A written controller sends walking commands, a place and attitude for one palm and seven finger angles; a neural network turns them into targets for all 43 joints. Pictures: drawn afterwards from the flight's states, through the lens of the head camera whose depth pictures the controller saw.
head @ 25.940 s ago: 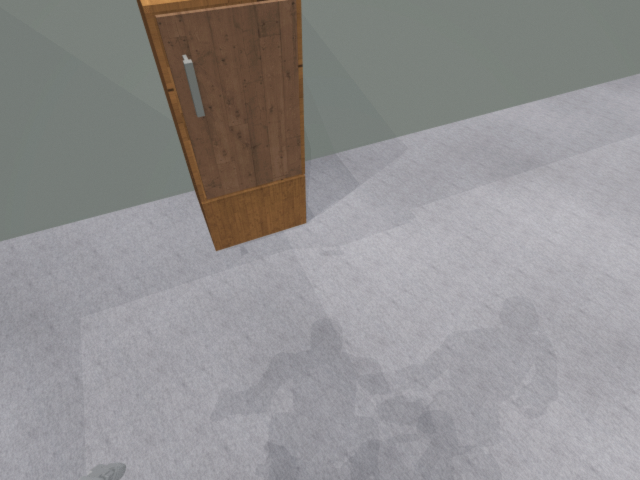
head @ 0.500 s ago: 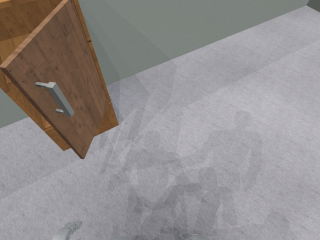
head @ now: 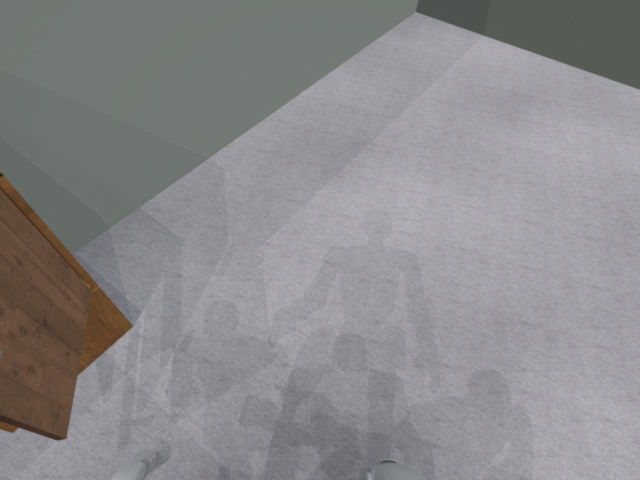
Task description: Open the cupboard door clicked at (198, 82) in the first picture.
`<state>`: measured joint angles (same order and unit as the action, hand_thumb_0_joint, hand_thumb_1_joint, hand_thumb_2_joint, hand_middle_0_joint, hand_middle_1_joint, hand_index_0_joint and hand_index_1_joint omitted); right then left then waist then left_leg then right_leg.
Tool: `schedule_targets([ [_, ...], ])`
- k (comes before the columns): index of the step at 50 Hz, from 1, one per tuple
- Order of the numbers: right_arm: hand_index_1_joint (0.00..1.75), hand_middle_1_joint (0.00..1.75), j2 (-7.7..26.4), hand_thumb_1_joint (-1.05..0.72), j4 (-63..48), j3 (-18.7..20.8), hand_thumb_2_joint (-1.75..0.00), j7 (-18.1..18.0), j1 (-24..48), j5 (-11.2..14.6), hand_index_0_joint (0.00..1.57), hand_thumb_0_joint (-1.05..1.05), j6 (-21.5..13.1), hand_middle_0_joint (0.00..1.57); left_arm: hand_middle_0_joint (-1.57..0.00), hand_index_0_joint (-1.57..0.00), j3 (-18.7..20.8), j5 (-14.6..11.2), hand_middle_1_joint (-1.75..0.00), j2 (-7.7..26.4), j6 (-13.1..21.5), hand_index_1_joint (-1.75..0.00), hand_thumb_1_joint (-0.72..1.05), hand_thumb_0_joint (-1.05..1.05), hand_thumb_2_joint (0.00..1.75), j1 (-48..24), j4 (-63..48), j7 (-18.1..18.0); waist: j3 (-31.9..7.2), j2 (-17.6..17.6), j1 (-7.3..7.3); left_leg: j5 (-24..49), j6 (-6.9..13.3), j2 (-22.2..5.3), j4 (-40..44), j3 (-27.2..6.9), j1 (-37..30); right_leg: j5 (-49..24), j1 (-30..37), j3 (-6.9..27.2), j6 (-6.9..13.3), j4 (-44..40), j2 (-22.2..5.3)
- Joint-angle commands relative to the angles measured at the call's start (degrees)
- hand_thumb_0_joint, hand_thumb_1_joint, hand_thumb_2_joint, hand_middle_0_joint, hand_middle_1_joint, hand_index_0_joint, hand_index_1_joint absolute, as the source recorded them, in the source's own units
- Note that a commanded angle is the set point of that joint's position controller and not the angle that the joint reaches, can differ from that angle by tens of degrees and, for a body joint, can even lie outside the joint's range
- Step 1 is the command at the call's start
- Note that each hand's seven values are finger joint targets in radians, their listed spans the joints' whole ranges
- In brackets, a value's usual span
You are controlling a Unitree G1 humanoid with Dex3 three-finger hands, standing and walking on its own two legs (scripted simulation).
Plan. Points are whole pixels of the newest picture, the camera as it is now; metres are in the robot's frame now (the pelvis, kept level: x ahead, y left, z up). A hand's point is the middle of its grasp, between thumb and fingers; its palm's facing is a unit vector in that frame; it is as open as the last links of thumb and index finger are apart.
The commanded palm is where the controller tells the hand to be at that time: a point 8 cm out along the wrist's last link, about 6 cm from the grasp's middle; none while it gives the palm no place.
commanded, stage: walk to a spot facing it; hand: left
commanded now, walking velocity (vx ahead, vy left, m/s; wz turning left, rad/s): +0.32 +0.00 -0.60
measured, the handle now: out of the picture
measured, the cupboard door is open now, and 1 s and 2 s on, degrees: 48 48 48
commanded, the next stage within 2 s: turn to face it in 1.40 s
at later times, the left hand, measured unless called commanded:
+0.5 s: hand (230, 395) +0.26 +0.15 -0.20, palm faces -0.23 -0.96 -0.17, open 7.4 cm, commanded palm none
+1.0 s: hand (326, 261) +0.51 +0.01 -0.17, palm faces -0.36 -0.91 -0.19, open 7.2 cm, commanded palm none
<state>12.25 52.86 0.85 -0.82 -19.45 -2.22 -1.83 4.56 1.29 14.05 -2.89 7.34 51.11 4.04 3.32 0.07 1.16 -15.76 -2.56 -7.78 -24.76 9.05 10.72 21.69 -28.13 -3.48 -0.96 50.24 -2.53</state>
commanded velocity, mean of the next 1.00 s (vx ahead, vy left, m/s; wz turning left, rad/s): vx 0.36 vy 0.00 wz -0.30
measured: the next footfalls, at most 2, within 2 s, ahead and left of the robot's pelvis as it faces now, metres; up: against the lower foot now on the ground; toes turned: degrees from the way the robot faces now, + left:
right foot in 0.10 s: +0.09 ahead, -0.15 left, +0.00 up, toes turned -10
left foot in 0.42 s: +0.31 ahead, +0.07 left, +0.00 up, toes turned -8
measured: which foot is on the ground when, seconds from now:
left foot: down 0.00-0.10, up 0.12-0.40, down 0.42-0.78, up 0.80-1.00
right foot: up 0.00-0.08, down 0.10-0.42, up 0.44-0.76, down 0.78-1.00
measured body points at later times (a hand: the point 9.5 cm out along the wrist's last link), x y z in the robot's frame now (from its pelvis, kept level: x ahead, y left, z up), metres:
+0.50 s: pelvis +0.19 -0.03 -0.02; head +0.23 -0.02 +0.43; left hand +0.27 +0.20 -0.18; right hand +0.24 -0.30 -0.14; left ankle +0.27 +0.07 -0.74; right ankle +0.06 -0.12 -0.68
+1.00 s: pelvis +0.39 -0.15 +0.00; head +0.43 -0.16 +0.45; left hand +0.53 +0.05 -0.16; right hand +0.31 -0.38 -0.15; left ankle +0.49 -0.03 -0.70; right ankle +0.32 -0.22 -0.74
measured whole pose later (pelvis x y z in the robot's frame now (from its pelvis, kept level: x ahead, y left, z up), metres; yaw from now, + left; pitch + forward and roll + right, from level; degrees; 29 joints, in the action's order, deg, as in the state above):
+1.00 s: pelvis +0.39 -0.15 +0.00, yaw -23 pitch +1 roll +0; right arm 10.7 59.2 3.0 1.0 -14.5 -1.3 -1.1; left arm 3.7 0.8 11.3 2.8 12.5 58.9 0.4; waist 3.0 -1.3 1.6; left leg -17.7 -3.1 -7.3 -47.1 5.7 27.4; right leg 15.9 -9.5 -4.2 2.6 24.1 0.4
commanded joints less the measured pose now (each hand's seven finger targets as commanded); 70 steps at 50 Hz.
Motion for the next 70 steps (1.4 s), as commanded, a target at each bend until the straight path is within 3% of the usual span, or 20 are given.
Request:
schedule_targets([
  [1,0.3,0.3,12.03,-0.9,-1.86,3.8,-0.9,-0.31,-3.49,-0.16,0.2,0.0,-0.68,0.2,-0.2,-0.2,-0.03,0.1,-0.3,1.93,2.46,-0.3,0.9,0.0,0.9,-6.74,-6.29,0.45,-2.28,10.67,1.99,2.34,6.98,-12.24,7.64,-3.8,-1.54,0.6,6.1,-4.31,0.99,-11.68,1.3],
  [3,0.3,0.3,11.56,-0.9,-2.18,3.66,-0.9,0.06,-1.13,0.15,0.2,0.0,-0.41,0.2,-0.2,-0.2,0.81,0.2,-0.3,4.24,2.92,-0.3,0.9,0.0,0.9,1.42,-3.38,-0.03,-4.43,6.09,-2.55,1.37,4.05,-8.88,-3.86,0.47,5.09,-4.05,21.31,-5.1,2.79,-20.39,3.63],
  [4,0.3,0.3,9.28,-0.9,-3.57,3.09,-0.9,0.5,1.41,1.05,0.2,0.0,-0.53,0.2,-0.2,-0.2,2.2,0.45,-0.3,9.14,3.61,-0.3,0.9,0.0,0.9,10.24,-0.65,-0.73,-7.98,-4.14,-7.41,0.12,1.4,-4.39,-19.12,5.94,17.45,2.98,37.07,5.9,6.65,-25.82,-3.93],
  [5,0.3,0.3,5.29,-0.9,-7.74,2.08,-0.9,0.91,7.58,1.95,0.2,0.0,-0.62,0.2,-0.2,-0.2,4.19,0.05,-0.3,16.94,3.98,-0.3,0.9,0.0,0.9,18.9,1.66,-1.9,-8.88,-22.04,-11.61,-23.78,-1.14,3.58,-37.78,4.97,34.51,2.82,43.72,34.47,14.61,-35.13,-20.62],
  [6,0.3,0.3,8.52,-0.9,-8.82,2.72,-0.9,0.56,11.38,1.49,0.2,0.0,-0.55,0.2,-0.2,-0.2,4.03,-0.77,-0.3,17.17,3.83,-0.3,0.9,0.0,0.9,18.55,1.44,-2.85,-5.47,-14.21,-11.37,-21.57,-0.75,0.9,-43.81,-6.14,38.85,4.26,38.66,38.0,17.96,-37.21,-22.48],
  [11,0.3,0.3,5.5,-0.9,-4.28,3.22,-0.9,1.2,8.39,0.84,0.2,0.0,0.2,0.2,-0.2,-0.2,1.92,0.04,-0.3,9.22,5.21,-0.3,0.9,0.0,0.9,5.12,-1.27,-3.56,-2.03,-9.26,-1.92,-5.54,-1.75,0.0,-32.48,-6.39,23.4,-9.96,18.96,18.1,13.13,-36.14,-11.62],
  [16,0.3,0.3,4.05,-0.9,-4.96,3.05,-0.9,1.75,9.94,1.09,0.2,0.0,-0.84,0.2,-0.2,-0.2,2.19,-0.01,-0.3,9.91,5.83,-0.3,0.9,0.0,0.9,6.0,0.59,-2.94,-2.56,-7.69,-1.53,0.31,-1.16,3.87,-15.77,-4.21,14.83,-11.94,18.49,16.45,11.82,-33.85,-9.0],
  [19,0.3,0.3,6.52,-0.9,-2.28,3.52,-0.9,0.85,2.09,1.02,0.2,0.0,-2.08,0.2,-0.2,-0.2,2.04,-0.38,-0.3,8.01,5.65,-0.3,0.9,0.0,0.9,3.83,0.6,-2.95,-4.12,-2.56,3.15,5.26,-0.05,4.79,-3.64,-3.43,-3.84,-11.47,10.39,13.05,8.5,-25.15,-4.77],
  [21,0.3,0.3,17.25,-0.9,1.26,5.75,-0.9,-0.46,-13.27,-0.86,0.2,0.0,-2.71,0.2,-0.2,-0.2,0.38,-0.94,-0.3,1.49,5.46,-0.3,0.9,0.0,0.9,5.87,-1.02,-2.15,-11.52,22.28,8.43,-9.93,10.17,-19.41,8.52,-36.31,-22.2,11.88,-9.1,1.22,2.61,9.65,7.29],
  [23,0.3,0.3,14.17,-0.9,-0.36,4.56,-0.9,-0.48,-9.25,-0.58,0.2,0.0,-1.97,0.2,-0.2,-0.2,0.33,0.21,-0.3,2.95,6.16,-0.3,0.9,0.0,0.9,0.44,-2.38,-2.12,-4.61,10.04,6.14,-12.41,14.68,-22.03,11.25,-39.86,-12.03,8.13,-16.28,6.31,3.31,25.06,0.83],
  [29,0.3,0.3,7.69,-0.9,1.05,2.85,-0.9,-0.55,-2.61,0.07,0.2,0.0,-3.58,0.2,-0.2,-0.2,-0.79,0.33,-0.3,-1.02,4.4,-0.3,0.9,0.0,0.9,0.37,-0.45,-0.42,-4.85,9.31,0.61,18.11,8.15,-10.03,9.91,-6.97,-5.83,-4.4,-5.59,1.29,1.17,4.67,-2.74],
  [36,0.3,0.3,8.09,-0.9,3.07,3.12,-0.9,0.29,-1.71,0.06,0.2,0.0,-1.47,0.2,-0.2,-0.2,0.05,0.45,-0.3,1.27,4.37,-0.3,0.9,0.0,0.9,1.68,0.91,-0.66,-2.35,6.09,-2.18,4.82,6.05,-8.7,4.34,-2.37,3.0,-9.04,16.93,-4.67,2.73,-17.38,1.37],
  [37,0.3,0.3,7.38,-0.9,3.04,2.88,-0.9,0.5,-0.78,0.49,0.2,0.0,-1.46,0.2,-0.2,-0.2,0.78,0.54,-0.3,3.97,4.78,-0.3,0.9,0.0,0.9,8.77,3.25,-1.08,-4.9,0.35,-5.78,7.02,4.27,-5.53,-6.01,0.63,8.05,-6.9,28.0,-2.33,4.28,-20.02,1.1],
  [39,0.3,0.3,3.6,-0.9,-1.14,2.24,-0.9,1.18,4.4,1.68,0.2,0.0,-1.66,0.2,-0.2,-0.2,3.22,-0.29,-0.3,14.39,5.35,-0.3,0.9,0.0,0.9,22.28,6.86,-2.79,-9.08,-19.37,-11.56,-21.41,0.86,4.5,-38.67,0.94,30.76,4.4,42.18,35.14,15.52,-37.36,-22.55],
  [44,0.3,0.3,2.44,-0.9,3.23,2.84,-0.9,1.19,3.95,0.68,0.2,0.0,-0.4,0.2,-0.2,-0.2,0.64,-0.15,-0.3,4.92,6.05,-0.3,0.9,0.0,0.9,7.39,3.91,-4.15,-2.65,-8.32,-1.74,-6.47,-0.14,-1.88,-33.53,-6.26,21.14,-10.69,19.59,14.18,12.73,-37.52,-14.0],
  [54,0.3,0.3,3.55,-0.9,3.3,3.19,-0.9,1.73,2.52,0.7,0.2,0.0,-2.11,0.2,-0.2,-0.2,0.55,-0.63,-0.3,5.01,7.11,-0.3,0.9,0.0,0.9,9.5,7.98,-3.61,-1.54,-2.11,2.38,6.85,1.82,3.82,-3.56,-1.57,0.2,-19.35,16.45,5.98,8.18,-26.71,-7.75],
  [56,0.3,0.3,13.89,-0.9,7.31,5.61,-0.9,0.35,-13.52,-0.7,0.2,0.0,-2.62,0.2,-0.2,-0.2,-0.31,-1.05,-0.3,0.26,6.9,-0.3,0.9,0.0,0.9,11.48,5.8,-3.04,-11.69,18.05,7.3,-0.55,11.62,-16.12,4.74,-29.97,-22.54,1.06,-3.28,-2.95,2.91,6.2,3.6],
  [57,0.3,0.3,13.85,-0.9,7.46,5.42,-0.9,0.03,-15.61,-0.49,0.2,0.0,-1.8,0.2,-0.2,-0.2,-0.61,-0.49,-0.3,1.14,7.34,-0.3,0.9,0.0,0.9,7.1,3.78,-3.06,-10.21,14.47,8.24,-4.7,15.76,-20.99,9.67,-38.02,-19.52,11.61,-8.37,1.99,3.42,18.06,4.03],
  [62,0.3,0.3,5.44,-0.9,4.49,3.04,-0.9,-0.37,-1.89,0.27,0.2,0.0,-3.35,0.2,-0.2,-0.2,-0.47,0.38,-0.3,-1.02,5.28,-0.3,0.9,0.0,0.9,4.68,4.67,-1.71,-0.36,7.33,0.04,2.78,9.61,-12.16,14.27,-15.95,-0.88,-4.82,-8.33,4.29,1.25,16.14,-4.3],
  [70,0.3,0.3,7.02,-0.9,5.8,3.69,-0.9,0.45,-1.63,0.18,0.2,0.0,-1.85,0.2,-0.2,-0.2,-0.59,0.4,-0.3,-1.53,4.82,-0.3,0.9,0.0,0.9,1.78,3.74,-1.32,-0.2,6.15,-0.54,1.16,7.99,-8.61,11.0,-3.97,1.61,-11.01,8.77,-4.46,1.05,-13.77,-0.8],
])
